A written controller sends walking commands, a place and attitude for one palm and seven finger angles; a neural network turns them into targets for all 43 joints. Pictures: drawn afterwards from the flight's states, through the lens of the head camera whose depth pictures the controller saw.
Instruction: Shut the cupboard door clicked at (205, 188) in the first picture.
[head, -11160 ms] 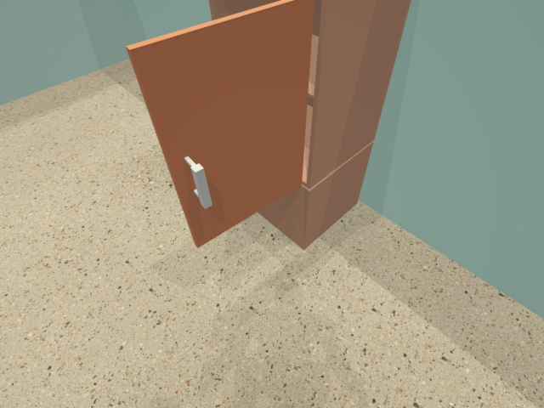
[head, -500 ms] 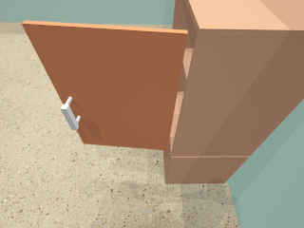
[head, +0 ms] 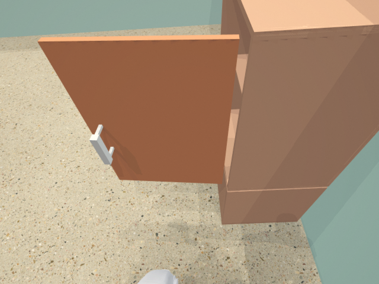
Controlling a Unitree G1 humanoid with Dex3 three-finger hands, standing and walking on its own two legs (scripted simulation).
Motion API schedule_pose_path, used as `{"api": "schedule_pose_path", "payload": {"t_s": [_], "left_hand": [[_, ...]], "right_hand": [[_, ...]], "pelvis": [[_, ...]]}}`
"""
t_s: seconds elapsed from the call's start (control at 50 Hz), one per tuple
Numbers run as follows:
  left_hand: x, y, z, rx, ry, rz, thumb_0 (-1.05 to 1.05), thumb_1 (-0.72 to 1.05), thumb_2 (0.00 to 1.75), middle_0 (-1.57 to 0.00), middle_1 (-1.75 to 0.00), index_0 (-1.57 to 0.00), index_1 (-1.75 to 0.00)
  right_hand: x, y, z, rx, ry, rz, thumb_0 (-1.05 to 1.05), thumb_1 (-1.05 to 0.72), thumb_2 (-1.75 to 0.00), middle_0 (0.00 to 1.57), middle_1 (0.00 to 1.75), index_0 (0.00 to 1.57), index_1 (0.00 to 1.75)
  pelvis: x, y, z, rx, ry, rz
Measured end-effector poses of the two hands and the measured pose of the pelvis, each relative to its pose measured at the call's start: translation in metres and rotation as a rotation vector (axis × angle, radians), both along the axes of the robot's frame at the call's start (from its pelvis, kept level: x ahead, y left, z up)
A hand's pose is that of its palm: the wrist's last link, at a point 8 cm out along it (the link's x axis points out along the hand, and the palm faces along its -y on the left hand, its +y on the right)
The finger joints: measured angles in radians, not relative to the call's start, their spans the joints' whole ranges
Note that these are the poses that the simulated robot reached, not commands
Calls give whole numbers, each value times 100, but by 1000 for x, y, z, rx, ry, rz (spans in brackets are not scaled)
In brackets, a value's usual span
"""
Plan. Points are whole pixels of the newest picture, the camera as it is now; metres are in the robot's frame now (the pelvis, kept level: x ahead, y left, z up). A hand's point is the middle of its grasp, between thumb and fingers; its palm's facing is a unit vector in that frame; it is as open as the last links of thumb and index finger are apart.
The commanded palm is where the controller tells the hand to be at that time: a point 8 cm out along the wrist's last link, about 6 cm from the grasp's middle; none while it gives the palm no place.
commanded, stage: shuffle to correct the standing spot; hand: left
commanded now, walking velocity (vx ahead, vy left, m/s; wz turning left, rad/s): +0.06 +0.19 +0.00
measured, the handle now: (104, 145) +0.49 +0.32 -0.07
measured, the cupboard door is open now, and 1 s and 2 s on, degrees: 85 85 85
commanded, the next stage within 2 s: come to a stop and stand still in 0.16 s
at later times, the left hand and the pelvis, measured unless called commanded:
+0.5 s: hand out of the picture +0.07 +0.29 -0.17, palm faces +0.05 -0.97 -0.24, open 7.4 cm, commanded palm none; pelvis +0.02 +0.09 -0.01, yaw +1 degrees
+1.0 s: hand out of the picture +0.07 +0.27 -0.17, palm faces +0.06 -0.97 -0.22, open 7.4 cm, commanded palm none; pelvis +0.04 +0.08 -0.01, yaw +2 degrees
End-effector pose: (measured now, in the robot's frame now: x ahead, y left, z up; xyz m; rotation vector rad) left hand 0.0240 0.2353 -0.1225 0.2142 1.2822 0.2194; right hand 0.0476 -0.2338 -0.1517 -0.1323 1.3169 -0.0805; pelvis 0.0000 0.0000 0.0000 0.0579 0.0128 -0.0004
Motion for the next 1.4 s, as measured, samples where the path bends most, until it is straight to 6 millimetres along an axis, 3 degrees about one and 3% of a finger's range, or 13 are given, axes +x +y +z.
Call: {"api": "schedule_pose_path", "payload": {"t_s": [0.12, 0.22, 0.28, 0.34, 0.42, 0.54, 0.66, 0.78, 0.88, 0.98, 1.18, 1.28, 1.4], "left_hand": [[-23, 28, -3, -24, 65, 29, 0, 90, 90, -21, -30, -21, -30], [-35, 75, -25, -31, 123, 58, 0, 90, 90, -21, -30, -21, -30], [-29, 103, -37, -7, 147, 70, 1, 90, 90, -21, -30, -21, -30], [-8, 117, -33, 9, 106, 64, 1, 91, 90, -20, -30, -20, -29], [22, 117, -21, -7, 13, 37, 1, 91, 90, -20, -30, -20, -29], [47, 92, -14, -50, -41, -16, 0, 91, 90, -20, -30, -20, -29], [44, 76, -12, -45, -39, -48, 0, 94, 90, -20, -30, -20, -30], [38, 73, -14, -37, -23, -42, 0, 93, 90, -20, -30, -20, -30], [36, 73, -18, -48, -30, -1, 0, 91, 90, -20, -30, -20, -30], [35, 79, -20, -59, -17, 14, 1, 91, 90, -20, -30, -20, -30], [30, 107, -17, -45, -3, -1, 1, 90, 90, -20, -30, -20, -30], [28, 123, -14, -34, -3, -8, 1, 90, 90, -20, -30, -20, -30], [26, 140, -12, -25, 2, -16, 1, 91, 90, -20, -30, -20, -30]], "right_hand": [[24, 13, 14, -36, -32, 23, 0, -91, -90, 20, 30, 20, 30], [51, 39, 13, -91, -102, 47, 0, -91, -90, 20, 30, 20, 30], [54, 57, 12, -111, -118, 49, 0, -91, -90, 20, 30, 20, 30], [46, 76, 13, -102, -99, 53, 0, -91, -90, 20, 30, 20, 30], [31, 100, 10, -66, -69, 49, 0, -91, -90, 20, 30, 20, 30], [7, 104, -1, -36, -26, 1, 0, -94, -90, 20, 30, 20, 30], [-18, 96, -4, -14, 40, -40, 0, -93, -90, 20, 30, 20, 30], [-25, 82, -6, -39, 49, -62, 0, -92, -90, 20, 30, 20, 30], [-13, 76, -2, -64, 49, -49, 1, -91, -90, 20, 30, 20, 30], [15, 78, 5, -86, -3, -31, 1, -91, -90, 20, 30, 20, 30], [65, 94, 17, -95, -129, 15, 0, -91, -90, 20, 30, 20, 30], [73, 103, 21, -96, -147, 38, 0, -91, -90, 20, 30, 20, 30], [67, 110, 23, -105, -130, 47, 0, -91, -90, 20, 30, 20, 30]], "pelvis": [[5, 24, 4, 23, 2, 3], [14, 60, -13, -14, 1, -2], [14, 74, -20, -15, -5, 5], [14, 82, -15, -22, -3, 13], [16, 90, -8, -23, -3, 27], [16, 91, -7, -14, -11, 18], [19, 81, -5, -35, -22, 20], [29, 76, -9, -54, -9, 33], [39, 77, -9, -65, -14, 44], [44, 83, -6, -57, -23, 36], [38, 102, -3, -58, -38, 19], [34, 112, -1, -59, -40, 19], [30, 124, 1, -61, -41, 19]]}}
